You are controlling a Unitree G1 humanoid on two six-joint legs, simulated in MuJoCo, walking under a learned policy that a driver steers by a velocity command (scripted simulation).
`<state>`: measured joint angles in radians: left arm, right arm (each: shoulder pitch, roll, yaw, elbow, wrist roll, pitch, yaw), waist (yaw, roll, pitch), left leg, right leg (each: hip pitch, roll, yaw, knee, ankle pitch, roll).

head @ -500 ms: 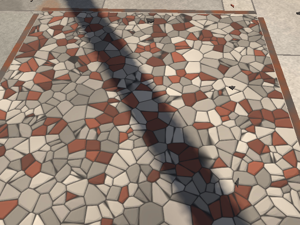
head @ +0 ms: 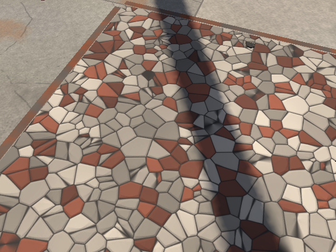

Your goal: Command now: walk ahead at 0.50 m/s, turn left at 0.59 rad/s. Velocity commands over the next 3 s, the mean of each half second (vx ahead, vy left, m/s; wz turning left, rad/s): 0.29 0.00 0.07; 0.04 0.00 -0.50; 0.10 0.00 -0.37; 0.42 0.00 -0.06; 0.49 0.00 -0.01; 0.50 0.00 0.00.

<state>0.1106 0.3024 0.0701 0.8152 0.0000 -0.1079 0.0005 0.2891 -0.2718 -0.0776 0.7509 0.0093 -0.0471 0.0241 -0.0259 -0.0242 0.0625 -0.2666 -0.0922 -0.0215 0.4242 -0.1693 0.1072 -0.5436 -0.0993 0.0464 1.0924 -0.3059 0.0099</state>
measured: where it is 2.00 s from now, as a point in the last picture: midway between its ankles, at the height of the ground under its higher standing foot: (200, 237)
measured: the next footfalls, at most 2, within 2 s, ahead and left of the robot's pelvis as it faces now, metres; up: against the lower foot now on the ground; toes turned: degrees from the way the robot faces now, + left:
right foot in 0.30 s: +0.38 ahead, -0.12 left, +0.00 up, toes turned +4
left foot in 0.72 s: +0.38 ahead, +0.11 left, +0.00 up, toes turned -14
